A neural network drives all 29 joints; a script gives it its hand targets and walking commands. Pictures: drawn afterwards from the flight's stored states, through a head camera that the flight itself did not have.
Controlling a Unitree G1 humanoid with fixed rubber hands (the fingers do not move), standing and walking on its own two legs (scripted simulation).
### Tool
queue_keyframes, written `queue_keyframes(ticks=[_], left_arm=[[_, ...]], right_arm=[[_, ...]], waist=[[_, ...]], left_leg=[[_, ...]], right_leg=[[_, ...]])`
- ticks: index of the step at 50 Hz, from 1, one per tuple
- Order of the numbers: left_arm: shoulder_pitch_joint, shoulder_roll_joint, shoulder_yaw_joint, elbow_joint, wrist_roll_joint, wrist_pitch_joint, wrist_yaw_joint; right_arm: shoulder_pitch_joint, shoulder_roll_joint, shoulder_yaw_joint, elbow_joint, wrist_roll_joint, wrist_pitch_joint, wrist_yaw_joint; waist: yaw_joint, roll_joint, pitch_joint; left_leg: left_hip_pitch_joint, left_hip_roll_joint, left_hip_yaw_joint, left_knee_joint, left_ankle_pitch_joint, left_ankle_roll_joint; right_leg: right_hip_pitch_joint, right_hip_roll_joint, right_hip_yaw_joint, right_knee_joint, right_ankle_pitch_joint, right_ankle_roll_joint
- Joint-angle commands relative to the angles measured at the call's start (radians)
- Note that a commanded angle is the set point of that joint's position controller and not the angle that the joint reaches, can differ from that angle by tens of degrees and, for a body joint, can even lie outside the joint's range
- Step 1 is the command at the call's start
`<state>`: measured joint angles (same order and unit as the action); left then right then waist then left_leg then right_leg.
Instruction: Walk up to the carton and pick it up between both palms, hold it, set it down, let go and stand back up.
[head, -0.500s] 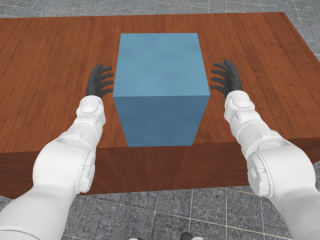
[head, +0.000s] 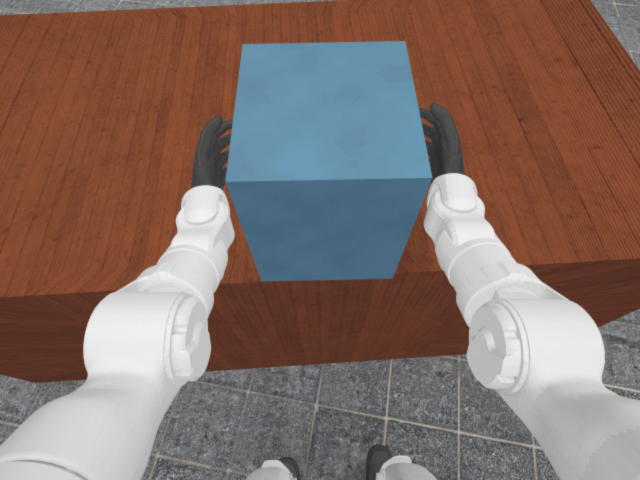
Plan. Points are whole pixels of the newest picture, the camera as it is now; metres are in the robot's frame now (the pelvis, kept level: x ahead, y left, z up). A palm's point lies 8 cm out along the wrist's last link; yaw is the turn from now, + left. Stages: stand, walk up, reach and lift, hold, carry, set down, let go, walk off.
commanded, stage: reach and lift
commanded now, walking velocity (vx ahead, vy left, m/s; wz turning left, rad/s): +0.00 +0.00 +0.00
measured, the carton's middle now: (325, 174) +0.49 +0.01 +0.03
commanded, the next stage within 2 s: none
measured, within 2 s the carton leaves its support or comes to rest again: leaves its support in 1.78 s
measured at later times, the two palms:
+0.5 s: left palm (210, 193) +0.44 +0.16 +0.06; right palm (446, 190) +0.43 -0.13 +0.07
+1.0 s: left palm (210, 193) +0.44 +0.16 +0.06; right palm (446, 190) +0.43 -0.13 +0.07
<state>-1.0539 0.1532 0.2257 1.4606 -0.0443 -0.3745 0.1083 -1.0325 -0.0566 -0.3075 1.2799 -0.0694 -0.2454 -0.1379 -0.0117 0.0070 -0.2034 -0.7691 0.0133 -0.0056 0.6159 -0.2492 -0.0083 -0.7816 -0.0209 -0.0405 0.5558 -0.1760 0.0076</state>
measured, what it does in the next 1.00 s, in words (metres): stands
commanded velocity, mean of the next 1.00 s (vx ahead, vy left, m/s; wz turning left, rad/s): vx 0.00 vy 0.00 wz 0.00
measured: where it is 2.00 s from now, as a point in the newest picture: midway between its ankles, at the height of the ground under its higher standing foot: outside the picture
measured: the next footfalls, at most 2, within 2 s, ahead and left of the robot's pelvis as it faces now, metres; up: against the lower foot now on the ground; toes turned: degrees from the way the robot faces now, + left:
none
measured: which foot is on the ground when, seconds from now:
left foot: down 0.00-1.00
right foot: down 0.00-1.00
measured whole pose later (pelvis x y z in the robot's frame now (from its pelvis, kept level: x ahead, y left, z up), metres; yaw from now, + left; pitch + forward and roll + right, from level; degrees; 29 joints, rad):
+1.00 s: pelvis +0.03 +0.00 +0.03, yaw +0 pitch +11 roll -1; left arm -0.76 -0.06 0.56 1.01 0.41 -0.24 0.04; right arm -0.74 0.15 -0.68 0.95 -0.52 -0.32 -0.06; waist 0.01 -0.01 -0.02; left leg -0.35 0.02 0.01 0.36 -0.20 0.00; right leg -0.35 -0.01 -0.04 0.27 -0.11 0.02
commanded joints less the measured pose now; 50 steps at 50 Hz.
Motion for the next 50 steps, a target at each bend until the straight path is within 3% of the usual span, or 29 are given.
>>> queue_keyframes(ticks=[1,3,6,12,28,50], left_arm=[[-0.475,-0.556,0.023,-0.159,0.299,-0.041,-0.167],[-0.405,-0.590,0.063,-0.141,0.364,-0.045,-0.174],[-0.358,-0.582,0.124,-0.158,0.423,-0.024,-0.174],[-0.308,-0.581,0.167,-0.247,0.471,0.016,-0.163],[-0.214,-0.634,0.125,-0.390,0.494,0.106,-0.155],[-0.189,-0.660,0.101,-0.431,0.494,0.127,-0.153]], right_arm=[[-0.363,0.620,-0.068,-0.159,-0.396,-0.069,0.169],[-0.296,0.648,-0.097,-0.148,-0.469,-0.077,0.202],[-0.238,0.652,-0.118,-0.150,-0.516,-0.074,0.214],[-0.207,0.673,-0.134,-0.204,-0.573,-0.093,0.216],[-0.161,0.696,-0.099,-0.232,-0.540,-0.115,0.204],[-0.150,0.689,-0.074,-0.266,-0.517,-0.124,0.203]], waist=[[-0.012,0.070,-0.627],[-0.001,0.086,-0.586],[0.004,0.058,-0.483],[0.021,0.007,-0.403],[0.036,0.020,-0.370],[0.034,0.019,-0.376]], left_leg=[[0.343,-0.022,0.083,-0.119,0.401,-0.065],[0.391,-0.014,0.082,-0.138,0.422,-0.071],[0.371,-0.008,0.085,-0.195,0.374,-0.059],[0.377,-0.007,0.114,-0.250,0.364,-0.044],[0.406,-0.005,0.134,-0.263,0.423,-0.041],[0.410,-0.002,0.122,-0.278,0.420,-0.039]], right_leg=[[0.681,0.019,-0.025,-0.056,0.422,-0.021],[0.711,0.028,-0.037,-0.079,0.431,-0.029],[0.779,0.033,-0.038,-0.112,0.396,-0.022],[0.842,0.037,-0.048,-0.145,0.385,0.002],[0.934,0.026,-0.046,-0.170,0.473,0.008],[0.958,0.023,-0.054,-0.179,0.499,0.004]])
